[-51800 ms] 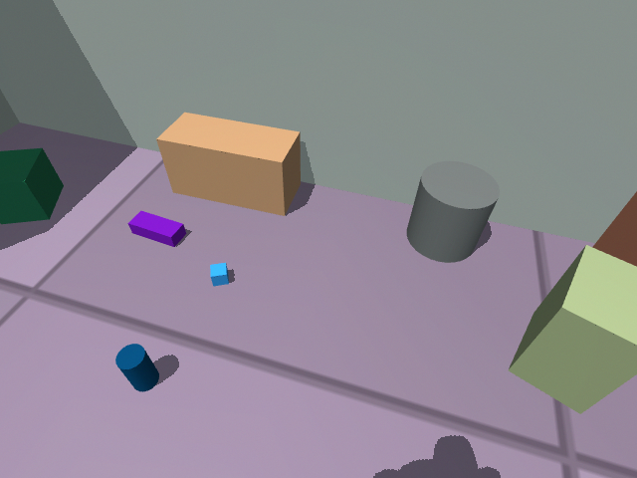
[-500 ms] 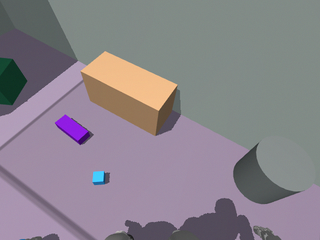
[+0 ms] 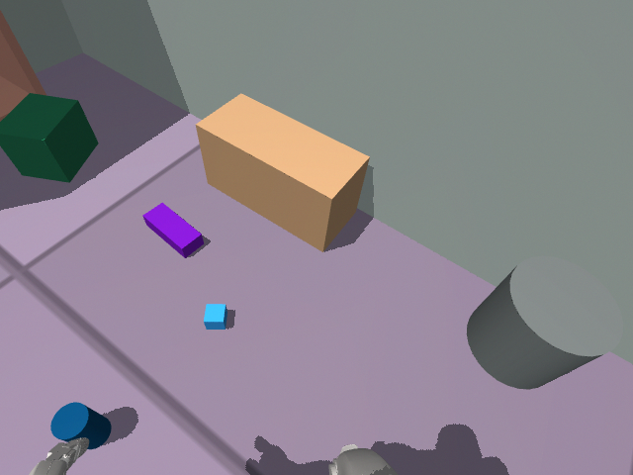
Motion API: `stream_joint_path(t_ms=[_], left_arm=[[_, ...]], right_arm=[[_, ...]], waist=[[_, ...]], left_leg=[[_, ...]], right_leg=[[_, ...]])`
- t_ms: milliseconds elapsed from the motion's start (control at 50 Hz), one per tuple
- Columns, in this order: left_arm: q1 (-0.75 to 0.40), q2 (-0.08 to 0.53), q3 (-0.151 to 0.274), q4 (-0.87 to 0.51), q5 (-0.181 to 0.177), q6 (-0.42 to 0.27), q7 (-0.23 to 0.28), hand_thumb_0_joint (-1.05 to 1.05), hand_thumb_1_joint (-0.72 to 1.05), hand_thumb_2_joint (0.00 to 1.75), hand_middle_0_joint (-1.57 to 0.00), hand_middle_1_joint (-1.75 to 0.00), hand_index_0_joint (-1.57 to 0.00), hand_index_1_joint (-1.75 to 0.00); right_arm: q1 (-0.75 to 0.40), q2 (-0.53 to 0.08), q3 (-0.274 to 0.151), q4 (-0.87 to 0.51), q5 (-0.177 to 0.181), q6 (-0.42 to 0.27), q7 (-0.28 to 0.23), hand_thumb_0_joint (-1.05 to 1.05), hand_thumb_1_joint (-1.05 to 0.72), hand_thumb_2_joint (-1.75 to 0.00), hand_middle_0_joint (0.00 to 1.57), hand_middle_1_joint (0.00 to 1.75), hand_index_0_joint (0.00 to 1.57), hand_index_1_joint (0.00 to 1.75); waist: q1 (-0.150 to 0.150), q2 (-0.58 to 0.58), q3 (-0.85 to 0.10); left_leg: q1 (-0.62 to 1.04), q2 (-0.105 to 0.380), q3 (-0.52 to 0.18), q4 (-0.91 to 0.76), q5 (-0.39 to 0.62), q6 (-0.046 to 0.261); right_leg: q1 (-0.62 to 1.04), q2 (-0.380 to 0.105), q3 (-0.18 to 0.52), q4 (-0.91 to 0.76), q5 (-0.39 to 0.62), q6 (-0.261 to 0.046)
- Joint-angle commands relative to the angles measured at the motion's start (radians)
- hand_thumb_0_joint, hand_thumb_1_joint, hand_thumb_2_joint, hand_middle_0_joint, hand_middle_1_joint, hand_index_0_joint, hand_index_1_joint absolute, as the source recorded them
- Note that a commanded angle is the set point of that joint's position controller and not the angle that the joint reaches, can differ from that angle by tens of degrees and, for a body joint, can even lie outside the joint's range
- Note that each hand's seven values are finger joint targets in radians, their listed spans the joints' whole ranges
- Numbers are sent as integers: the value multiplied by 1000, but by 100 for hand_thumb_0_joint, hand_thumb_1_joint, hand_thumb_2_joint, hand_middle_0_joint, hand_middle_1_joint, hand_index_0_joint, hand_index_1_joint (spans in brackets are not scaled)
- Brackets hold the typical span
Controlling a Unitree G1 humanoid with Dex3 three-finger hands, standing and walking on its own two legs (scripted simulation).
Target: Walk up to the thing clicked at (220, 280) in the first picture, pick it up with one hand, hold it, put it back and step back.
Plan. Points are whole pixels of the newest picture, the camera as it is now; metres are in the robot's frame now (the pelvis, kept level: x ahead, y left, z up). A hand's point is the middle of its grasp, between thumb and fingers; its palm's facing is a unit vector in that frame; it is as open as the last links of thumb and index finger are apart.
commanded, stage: step back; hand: left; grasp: from above
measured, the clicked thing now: (216, 316) +0.65 +0.25 -0.73
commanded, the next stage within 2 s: none
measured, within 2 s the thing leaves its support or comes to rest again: neither
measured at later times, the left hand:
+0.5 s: hand out of the picture -0.07 +0.23 -0.13, palm faces -0.04 -0.90 -0.43, open 7.4 cm
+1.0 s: hand out of the picture -0.27 +0.21 -0.14, palm faces -0.04 -0.91 -0.42, open 7.4 cm
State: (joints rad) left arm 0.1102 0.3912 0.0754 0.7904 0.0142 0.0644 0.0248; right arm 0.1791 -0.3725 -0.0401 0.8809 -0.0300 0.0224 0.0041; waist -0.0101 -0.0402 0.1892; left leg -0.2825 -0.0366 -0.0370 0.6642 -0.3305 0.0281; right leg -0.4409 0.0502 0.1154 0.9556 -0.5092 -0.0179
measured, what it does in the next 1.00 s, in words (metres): walks backwards: right foot, then left foot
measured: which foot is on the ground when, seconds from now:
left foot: down 0.00-0.32, up 0.34-0.60, down 0.62-0.94, up 0.96-1.00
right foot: up 0.00-0.26, down 0.28-0.62, up 0.64-0.90, down 0.92-1.00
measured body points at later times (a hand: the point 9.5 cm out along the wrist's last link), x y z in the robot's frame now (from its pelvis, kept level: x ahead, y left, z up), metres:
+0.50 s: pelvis -0.16 -0.04 +0.00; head -0.12 -0.06 +0.45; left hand -0.07 +0.27 -0.10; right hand -0.08 -0.37 -0.12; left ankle -0.15 +0.10 -0.66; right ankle -0.13 -0.16 -0.72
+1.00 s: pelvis -0.35 -0.06 -0.01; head -0.31 -0.08 +0.44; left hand -0.27 +0.25 -0.11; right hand -0.21 -0.38 -0.12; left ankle -0.24 +0.08 -0.70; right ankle -0.36 -0.17 -0.72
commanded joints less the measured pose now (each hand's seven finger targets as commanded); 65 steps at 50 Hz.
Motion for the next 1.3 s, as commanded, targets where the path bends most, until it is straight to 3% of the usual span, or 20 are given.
stream_joint_path(t_ms=[0,140,240,260,280,300,380,520,580,620,640,700,880,920,940,1000,1140,1220,1260,1280], left_arm=[[73,187,60,-50,-15,-20,11,0,90,90,-20,-30,-20,-30],[78,170,61,-59,3,-30,-4,0,90,90,-20,-30,-20,-30],[235,161,69,37,11,-43,-17,0,90,90,-20,-30,-20,-30],[238,198,79,34,25,-49,-16,0,90,90,-20,-30,-20,-30],[215,294,106,10,36,-54,-17,0,90,90,-20,-30,-20,-30],[135,397,119,-35,32,-48,-15,0,90,90,-20,-30,-20,-30],[-60,241,81,-77,31,-57,2,0,90,90,-20,-30,-20,-30],[50,238,73,-74,25,-41,17,0,90,90,-20,-30,-20,-30],[40,205,46,-82,7,-19,6,0,90,90,-20,-30,-20,-30],[5,192,51,-98,-8,-19,13,0,90,90,-20,-30,-20,-30],[-48,206,63,-87,8,-17,20,0,90,90,-20,-30,-20,-30],[61,192,59,-27,-15,-12,10,0,90,90,-20,-30,-20,-30],[194,159,45,61,13,-55,0,0,90,90,-20,-30,-20,-30],[165,325,92,45,35,-66,-2,0,90,90,-20,-30,-20,-30],[109,406,107,6,38,-66,3,0,90,90,-20,-30,-20,-30],[-41,261,65,-11,27,-78,14,0,90,90,-20,-30,-20,-30],[122,276,80,35,41,-88,-1,0,90,90,-20,-30,-20,-30],[64,253,55,36,31,-69,-12,0,90,90,-20,-30,-20,-30],[36,153,22,31,4,-73,-14,0,90,90,-20,-30,-20,-30],[-22,240,52,43,13,-77,-12,0,90,90,-20,-30,-20,-30]], right_arm=[[-64,-262,-74,-108,-2,-30,-36,0,-90,-90,20,30,20,30],[-8,-266,-83,-132,0,-23,-41,0,-90,-90,20,30,20,30],[-73,-288,-84,-147,11,7,-31,0,-90,-90,20,30,20,30],[-52,-253,-71,-147,17,12,-29,0,-90,-90,20,30,20,30],[-59,-188,-56,-170,28,8,-29,0,-90,-90,20,30,20,30],[-114,-214,-72,-175,21,11,-47,0,-90,-90,20,30,20,30],[18,-213,-65,-101,34,4,-41,0,-90,-90,20,30,20,30],[35,-186,-54,-104,12,-6,-32,0,-90,-90,20,30,20,30],[112,-208,-72,-61,0,-15,-31,0,-90,-90,20,30,20,30],[28,-405,-108,-97,-2,-8,-17,0,-90,-90,20,30,20,30],[24,-387,-110,-96,-12,-17,-19,0,-90,-90,20,30,20,30],[-85,-277,-69,-106,-11,-18,-37,0,-90,-90,20,30,20,30],[-71,-270,-68,-110,13,32,-24,0,-90,-90,20,30,20,30],[-74,-168,-41,-142,24,25,-23,0,-90,-90,20,30,20,30],[-116,-195,-60,-147,16,31,-39,0,-90,-90,20,30,20,30],[-24,-218,-65,-77,30,28,-34,0,-90,-90,20,30,20,30],[-70,-206,-63,-65,-6,1,-5,0,-90,-90,20,30,20,30],[85,-195,-79,40,-1,-21,6,0,-90,-90,20,30,20,30],[68,-321,-98,32,-20,-33,1,0,-90,-90,20,30,20,30],[12,-352,-105,9,-12,-39,4,0,-90,-90,20,30,20,30]], waist=[[35,156,-181],[-19,197,-227],[39,237,-274],[36,156,-255],[43,-125,-215],[97,-267,-168],[-23,-94,-115],[46,-171,-222],[14,-74,-257],[-13,294,-236],[-36,231,-201],[55,136,-173],[46,220,-292],[45,-162,-215],[101,-234,-184],[-19,4,-131],[98,-137,-142],[6,-91,-161],[-29,290,-134],[-36,191,-37]], left_leg=[[58,288,-227,-228,549,188],[179,316,-212,-181,517,244],[-40,228,-147,-114,243,126],[-165,174,-132,-58,88,71],[-363,-18,-64,165,-142,-6],[-269,-60,-95,423,-297,-36],[-198,-84,-124,583,-131,-33],[-138,19,-6,50,-169,-29],[77,45,-23,-265,134,4],[15,421,-484,-326,361,252],[-85,448,-538,-339,374,296],[-60,302,-225,-252,435,210],[59,225,-128,-60,325,129],[-339,-34,-52,181,-144,-3],[-266,-34,-143,418,-301,-34],[-209,-63,-174,585,-135,-29],[-207,10,-38,135,-220,-51],[173,-5,57,-282,-66,6],[144,322,-535,-481,-578,145],[-77,398,-601,-524,-643,231]], right_leg=[[-60,49,91,322,-12,-10],[-20,-6,8,40,-21,46],[312,-17,-137,-493,237,-3],[366,-57,-43,-518,219,-24],[352,-287,307,-588,182,-117],[50,-493,517,-684,182,-292],[33,-278,112,-534,454,-176],[343,-312,117,-419,639,-171],[204,-247,61,-285,518,-92],[-12,10,-88,54,-127,4],[21,13,43,217,-163,3],[-3,37,65,348,-12,-10],[269,-12,-145,-575,248,5],[337,-304,316,-604,275,-115],[85,-508,517,-659,309,-295],[48,-308,150,-525,463,-189],[254,-300,212,-610,-202,-169],[48,-244,79,-537,-165,-105],[-201,-43,-137,-181,-103,9],[-103,-82,-53,-64,-59,11]])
